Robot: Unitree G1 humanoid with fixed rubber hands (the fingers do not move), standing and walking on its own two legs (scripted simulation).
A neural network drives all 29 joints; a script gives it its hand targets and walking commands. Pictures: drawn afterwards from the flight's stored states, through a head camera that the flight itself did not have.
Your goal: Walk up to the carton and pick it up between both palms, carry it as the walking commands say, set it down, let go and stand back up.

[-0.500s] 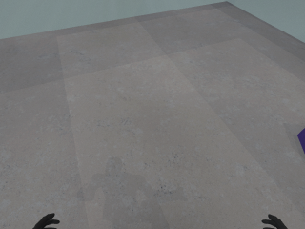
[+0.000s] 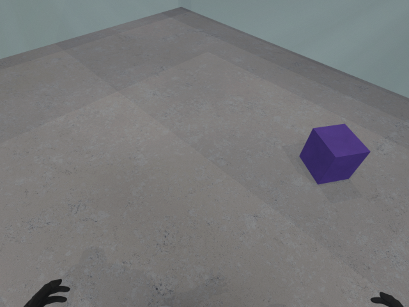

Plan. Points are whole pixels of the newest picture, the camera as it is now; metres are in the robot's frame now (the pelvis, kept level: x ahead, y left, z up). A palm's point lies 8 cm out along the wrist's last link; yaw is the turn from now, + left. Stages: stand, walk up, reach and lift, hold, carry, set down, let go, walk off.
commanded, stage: walk up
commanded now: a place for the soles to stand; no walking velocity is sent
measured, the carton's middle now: (331, 154) +1.15 -0.71 -0.63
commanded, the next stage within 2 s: none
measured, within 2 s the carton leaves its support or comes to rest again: neither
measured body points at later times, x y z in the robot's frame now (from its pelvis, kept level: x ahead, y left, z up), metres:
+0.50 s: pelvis +0.16 -0.08 +0.00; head +0.20 -0.09 +0.45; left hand +0.45 +0.16 -0.06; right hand +0.07 -0.43 -0.08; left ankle +0.16 +0.09 -0.66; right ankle +0.17 -0.20 -0.73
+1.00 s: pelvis +0.34 -0.16 +0.00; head +0.35 -0.16 +0.45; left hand +0.62 +0.06 -0.07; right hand +0.21 -0.52 -0.05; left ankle +0.39 -0.02 -0.73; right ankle +0.36 -0.33 -0.71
